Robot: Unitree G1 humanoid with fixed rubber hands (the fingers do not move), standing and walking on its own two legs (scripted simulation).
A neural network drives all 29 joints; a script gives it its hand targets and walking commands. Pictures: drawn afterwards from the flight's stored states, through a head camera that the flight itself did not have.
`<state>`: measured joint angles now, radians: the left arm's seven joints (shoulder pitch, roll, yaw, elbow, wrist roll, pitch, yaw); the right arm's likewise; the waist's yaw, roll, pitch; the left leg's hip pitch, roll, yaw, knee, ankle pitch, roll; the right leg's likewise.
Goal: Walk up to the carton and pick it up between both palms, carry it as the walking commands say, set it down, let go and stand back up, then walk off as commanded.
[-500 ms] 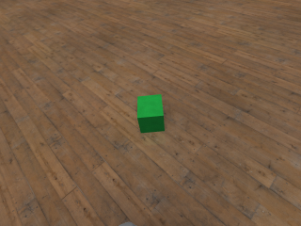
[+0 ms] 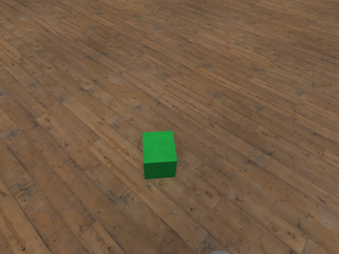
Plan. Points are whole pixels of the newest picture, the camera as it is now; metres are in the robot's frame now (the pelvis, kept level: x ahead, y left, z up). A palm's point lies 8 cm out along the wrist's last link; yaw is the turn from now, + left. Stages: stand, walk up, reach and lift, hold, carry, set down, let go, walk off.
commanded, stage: walk up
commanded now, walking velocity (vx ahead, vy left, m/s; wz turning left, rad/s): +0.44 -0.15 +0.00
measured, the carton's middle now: (158, 154) +0.84 +0.03 -0.68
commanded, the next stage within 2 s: none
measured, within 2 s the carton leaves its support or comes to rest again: neither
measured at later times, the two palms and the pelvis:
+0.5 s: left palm (106, 241) +0.20 +0.18 -0.12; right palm (288, 244) +0.19 -0.32 -0.16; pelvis +0.18 -0.07 +0.00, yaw +1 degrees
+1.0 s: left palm (98, 236) +0.23 +0.21 -0.16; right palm (248, 198) +0.31 -0.23 -0.14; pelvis +0.25 -0.01 -0.01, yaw +1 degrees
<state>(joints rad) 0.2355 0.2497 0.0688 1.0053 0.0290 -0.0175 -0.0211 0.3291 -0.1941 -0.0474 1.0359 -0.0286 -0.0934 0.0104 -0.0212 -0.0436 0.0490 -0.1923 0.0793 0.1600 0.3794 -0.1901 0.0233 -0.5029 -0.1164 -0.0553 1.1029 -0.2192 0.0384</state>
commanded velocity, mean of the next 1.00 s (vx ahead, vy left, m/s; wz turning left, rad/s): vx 0.18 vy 0.02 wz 0.00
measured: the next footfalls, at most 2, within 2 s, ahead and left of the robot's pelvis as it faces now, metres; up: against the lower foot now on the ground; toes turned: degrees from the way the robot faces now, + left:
right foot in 0.32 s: +0.28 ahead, -0.16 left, +0.00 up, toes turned -3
left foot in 0.78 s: +0.32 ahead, +0.11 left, +0.00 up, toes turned +6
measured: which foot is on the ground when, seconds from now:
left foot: down 0.00-0.32, up 0.34-0.76, down 0.78-1.00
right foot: up 0.00-0.30, down 0.32-1.00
